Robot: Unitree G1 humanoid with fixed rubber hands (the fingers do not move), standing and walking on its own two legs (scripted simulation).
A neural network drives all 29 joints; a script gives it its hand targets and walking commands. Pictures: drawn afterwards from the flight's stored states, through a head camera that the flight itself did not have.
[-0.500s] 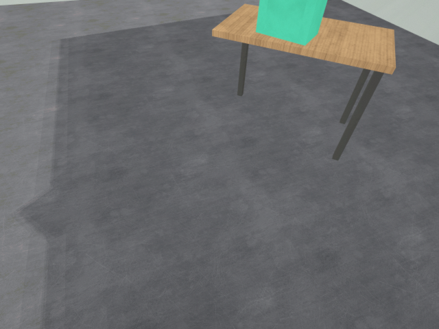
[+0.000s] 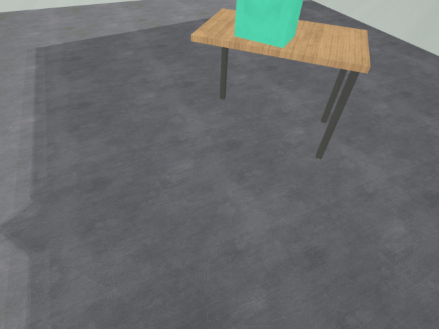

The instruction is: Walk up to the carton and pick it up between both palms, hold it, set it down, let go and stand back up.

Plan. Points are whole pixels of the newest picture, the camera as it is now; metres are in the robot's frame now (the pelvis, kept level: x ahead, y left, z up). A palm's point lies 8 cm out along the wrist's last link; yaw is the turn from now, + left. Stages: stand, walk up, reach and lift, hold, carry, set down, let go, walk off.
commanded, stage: walk up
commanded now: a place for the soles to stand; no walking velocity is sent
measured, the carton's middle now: (268, 13) +1.61 -0.30 +0.02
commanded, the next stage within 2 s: none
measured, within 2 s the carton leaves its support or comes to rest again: neither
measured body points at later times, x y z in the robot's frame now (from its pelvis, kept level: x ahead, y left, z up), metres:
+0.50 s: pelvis +0.17 -0.09 -0.01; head +0.17 -0.11 +0.44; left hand +0.09 +0.13 -0.15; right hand +0.24 -0.35 -0.15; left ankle +0.31 +0.03 -0.67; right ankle +0.10 -0.20 -0.74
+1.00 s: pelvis +0.46 -0.09 +0.00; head +0.47 -0.09 +0.45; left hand +0.59 +0.15 -0.13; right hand +0.41 -0.33 -0.15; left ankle +0.46 +0.01 -0.74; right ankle +0.55 -0.25 -0.68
